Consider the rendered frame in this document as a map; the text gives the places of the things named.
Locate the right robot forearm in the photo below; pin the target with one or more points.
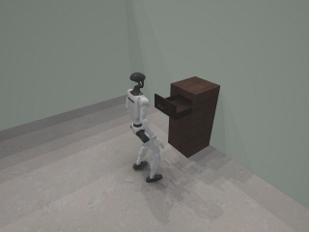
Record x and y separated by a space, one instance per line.
149 130

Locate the humanoid robot head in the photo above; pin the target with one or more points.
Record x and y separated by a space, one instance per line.
137 77

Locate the robot right hand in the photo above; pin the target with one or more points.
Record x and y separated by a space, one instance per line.
158 142

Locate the left robot foot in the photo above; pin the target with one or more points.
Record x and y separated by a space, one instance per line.
141 164

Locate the robot right upper arm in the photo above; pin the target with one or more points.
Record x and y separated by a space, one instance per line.
143 102

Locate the handle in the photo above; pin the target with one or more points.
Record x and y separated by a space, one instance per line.
160 107

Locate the drawer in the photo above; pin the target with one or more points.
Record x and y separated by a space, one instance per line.
177 106

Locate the cabinet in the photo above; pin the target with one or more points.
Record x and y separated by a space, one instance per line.
192 133

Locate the robot left upper arm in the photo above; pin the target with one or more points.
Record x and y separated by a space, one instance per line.
128 90

